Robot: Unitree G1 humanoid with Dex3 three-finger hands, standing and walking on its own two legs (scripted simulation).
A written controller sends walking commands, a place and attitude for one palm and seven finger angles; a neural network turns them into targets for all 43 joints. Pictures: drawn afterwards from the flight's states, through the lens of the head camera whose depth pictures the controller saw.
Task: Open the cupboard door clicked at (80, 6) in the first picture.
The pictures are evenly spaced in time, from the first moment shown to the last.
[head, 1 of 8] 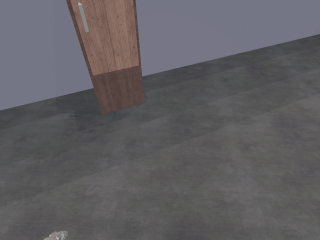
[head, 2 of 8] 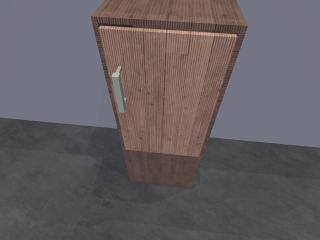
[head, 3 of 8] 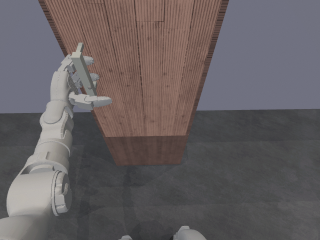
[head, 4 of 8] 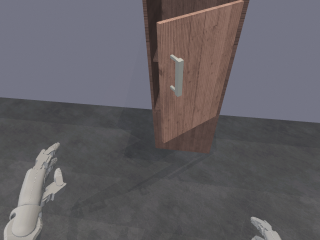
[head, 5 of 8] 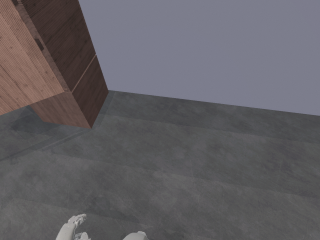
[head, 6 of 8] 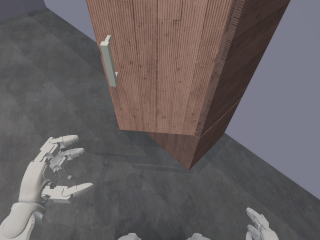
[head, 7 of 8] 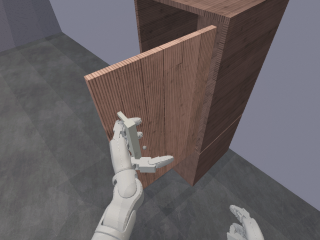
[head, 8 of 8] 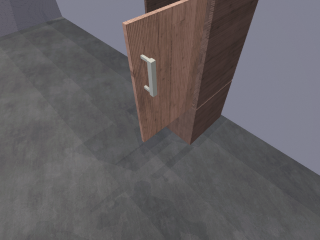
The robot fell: no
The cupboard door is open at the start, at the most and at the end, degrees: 0 88 88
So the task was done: yes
